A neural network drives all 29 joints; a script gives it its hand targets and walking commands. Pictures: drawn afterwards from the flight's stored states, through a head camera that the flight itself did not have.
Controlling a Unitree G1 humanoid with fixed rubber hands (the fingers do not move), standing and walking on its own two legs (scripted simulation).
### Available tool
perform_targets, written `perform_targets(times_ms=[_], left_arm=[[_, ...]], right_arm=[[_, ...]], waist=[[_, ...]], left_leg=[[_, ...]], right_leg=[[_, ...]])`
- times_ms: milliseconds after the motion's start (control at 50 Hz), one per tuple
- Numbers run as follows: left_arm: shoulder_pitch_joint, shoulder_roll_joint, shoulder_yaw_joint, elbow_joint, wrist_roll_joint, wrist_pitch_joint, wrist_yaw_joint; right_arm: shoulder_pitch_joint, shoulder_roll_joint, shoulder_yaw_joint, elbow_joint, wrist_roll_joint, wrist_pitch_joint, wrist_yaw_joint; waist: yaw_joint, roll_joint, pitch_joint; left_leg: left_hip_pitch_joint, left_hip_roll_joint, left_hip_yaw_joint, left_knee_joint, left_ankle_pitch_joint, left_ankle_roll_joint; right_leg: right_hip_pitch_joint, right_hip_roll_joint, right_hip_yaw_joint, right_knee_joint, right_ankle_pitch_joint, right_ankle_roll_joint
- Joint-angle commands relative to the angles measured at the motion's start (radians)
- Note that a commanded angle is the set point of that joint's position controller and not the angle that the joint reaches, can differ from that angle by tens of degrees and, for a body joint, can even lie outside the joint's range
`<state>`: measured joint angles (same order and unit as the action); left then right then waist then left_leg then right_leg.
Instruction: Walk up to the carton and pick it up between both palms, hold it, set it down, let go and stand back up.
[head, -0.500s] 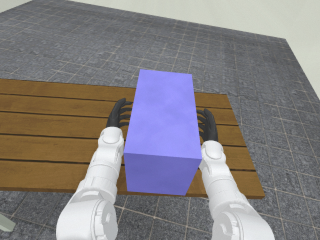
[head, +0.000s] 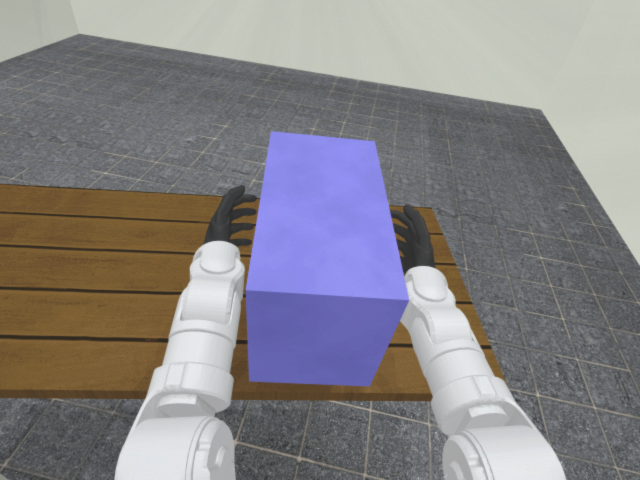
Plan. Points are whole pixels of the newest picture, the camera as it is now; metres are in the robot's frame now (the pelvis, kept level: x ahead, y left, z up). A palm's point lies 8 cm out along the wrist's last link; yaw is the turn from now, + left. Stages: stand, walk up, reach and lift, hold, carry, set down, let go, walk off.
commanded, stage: reach and lift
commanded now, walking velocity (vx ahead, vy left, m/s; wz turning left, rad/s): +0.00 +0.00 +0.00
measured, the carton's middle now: (317, 251) +0.43 +0.00 +0.09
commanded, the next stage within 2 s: hold in 1.12 s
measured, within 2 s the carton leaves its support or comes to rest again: neither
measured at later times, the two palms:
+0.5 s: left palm (216, 237) +0.38 +0.13 +0.16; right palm (416, 259) +0.37 -0.12 +0.14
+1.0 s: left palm (212, 230) +0.38 +0.14 +0.17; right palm (416, 252) +0.37 -0.12 +0.15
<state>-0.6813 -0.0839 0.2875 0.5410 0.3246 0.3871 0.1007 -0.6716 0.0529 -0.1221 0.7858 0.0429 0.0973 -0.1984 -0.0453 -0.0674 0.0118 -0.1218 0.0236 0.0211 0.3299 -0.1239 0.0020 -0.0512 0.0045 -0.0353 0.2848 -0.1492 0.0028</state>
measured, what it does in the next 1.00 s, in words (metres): stands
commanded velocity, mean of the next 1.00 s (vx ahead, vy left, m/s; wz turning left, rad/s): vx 0.00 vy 0.00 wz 0.00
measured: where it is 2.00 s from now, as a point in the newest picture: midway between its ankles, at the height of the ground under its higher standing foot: outside the picture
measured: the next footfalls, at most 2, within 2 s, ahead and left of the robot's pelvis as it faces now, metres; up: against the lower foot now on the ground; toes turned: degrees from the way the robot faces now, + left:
none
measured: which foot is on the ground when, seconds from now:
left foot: down 0.00-1.00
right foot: down 0.00-1.00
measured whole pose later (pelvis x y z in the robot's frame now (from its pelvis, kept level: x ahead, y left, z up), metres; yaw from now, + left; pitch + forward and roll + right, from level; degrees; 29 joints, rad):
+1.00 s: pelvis +0.01 +0.00 +0.00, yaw +2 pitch -9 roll -1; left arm -0.62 -0.09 0.25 0.21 0.37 0.61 0.04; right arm -0.64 0.03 -0.01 0.58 0.14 0.23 -0.23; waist -0.09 -0.07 0.08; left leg -0.05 0.02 -0.01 0.35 -0.15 0.00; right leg 0.04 0.00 -0.06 0.28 -0.17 0.01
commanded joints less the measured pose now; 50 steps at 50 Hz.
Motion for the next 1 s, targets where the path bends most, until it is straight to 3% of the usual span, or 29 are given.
perform_targets(times_ms=[0,100,200,240,340,400,540,720,860,980], left_arm=[[-0.586,-0.657,-0.417,-0.148,-0.094,0.015,-0.203],[-0.57,-0.686,-0.507,-0.262,-0.126,0.035,-0.185],[-0.512,-0.619,-0.435,-0.235,-0.074,0.087,-0.214],[-0.503,-0.609,-0.423,-0.239,-0.061,0.102,-0.228],[-0.53,-0.665,-0.527,-0.337,-0.111,0.099,-0.214],[-0.526,-0.675,-0.568,-0.38,-0.134,0.095,-0.194],[-0.463,-0.609,-0.491,-0.357,-0.084,0.144,-0.21],[-0.493,-0.628,-0.543,-0.416,-0.11,0.154,-0.22],[-0.494,-0.607,-0.517,-0.397,-0.096,0.171,-0.222],[-0.517,-0.614,-0.514,-0.399,-0.099,0.179,-0.223]], right_arm=[[-0.795,0.596,0.337,-0.324,0.046,-0.048,0.101],[-0.783,0.606,0.419,-0.424,0.098,-0.034,0.082],[-0.7,0.568,0.369,-0.365,0.07,0.007,0.075],[-0.698,0.556,0.351,-0.368,0.064,0.008,0.078],[-0.786,0.581,0.434,-0.513,0.115,-0.016,0.076],[-0.788,0.592,0.49,-0.564,0.14,-0.011,0.066],[-0.707,0.552,0.46,-0.502,0.123,0.029,0.059],[-0.745,0.564,0.484,-0.575,0.148,0.028,0.048],[-0.725,0.549,0.455,-0.536,0.132,0.048,0.051],[-0.775,0.55,0.457,-0.554,0.142,0.045,0.054]], waist=[[-0.003,0.082,-0.421],[-0.04,0.098,-0.495],[-0.055,0.054,-0.319],[-0.052,0.062,-0.295],[-0.048,0.115,-0.444],[-0.044,0.115,-0.492],[-0.034,0.065,-0.363],[-0.061,0.089,-0.415],[-0.061,0.081,-0.357],[-0.054,0.088,-0.393]], left_leg=[[0.193,-0.042,0.013,-0.027,0.061,-0.003],[0.276,-0.047,-0.01,0.033,0.205,-0.032],[0.2,-0.049,0.001,-0.035,0.036,-0.006],[0.188,-0.046,0.003,-0.049,0.013,-0.005],[0.274,-0.046,-0.016,0.032,0.22,-0.044],[0.309,-0.048,-0.028,0.059,0.28,-0.048],[0.253,-0.047,-0.012,-0.005,0.13,-0.014],[0.285,-0.053,-0.018,0.033,0.225,-0.036],[0.259,-0.048,-0.014,0.0,0.137,-0.025],[0.272,-0.048,-0.013,0.01,0.16,-0.025]], right_leg=[[0.027,0.029,-0.019,-0.048,0.081,0.034],[0.051,0.046,-0.034,-0.027,0.224,0.042],[0.044,0.033,-0.042,-0.044,0.104,0.057],[0.049,0.032,-0.047,-0.047,0.082,0.054],[0.074,0.051,-0.059,-0.023,0.239,0.043],[0.066,0.056,-0.058,-0.014,0.291,0.047],[0.076,0.047,-0.048,-0.031,0.188,0.055],[0.104,0.05,-0.056,-0.021,0.285,0.058],[0.082,0.045,-0.06,-0.03,0.201,0.057],[0.086,0.048,-0.061,-0.028,0.209,0.054]])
